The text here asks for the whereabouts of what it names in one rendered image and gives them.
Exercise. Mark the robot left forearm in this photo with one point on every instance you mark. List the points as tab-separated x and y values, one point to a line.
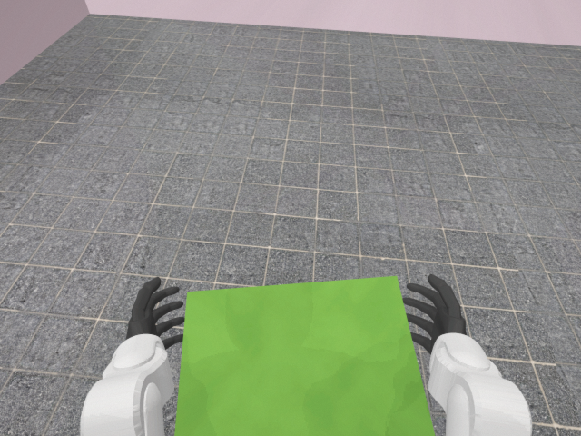
128	401

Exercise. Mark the robot right hand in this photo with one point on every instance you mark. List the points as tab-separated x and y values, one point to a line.
446	315

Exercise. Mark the robot right forearm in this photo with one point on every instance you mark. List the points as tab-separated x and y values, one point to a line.
472	392

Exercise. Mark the robot left hand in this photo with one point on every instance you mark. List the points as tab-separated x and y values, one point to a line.
144	317

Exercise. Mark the carton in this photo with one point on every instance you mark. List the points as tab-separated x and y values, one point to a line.
331	358

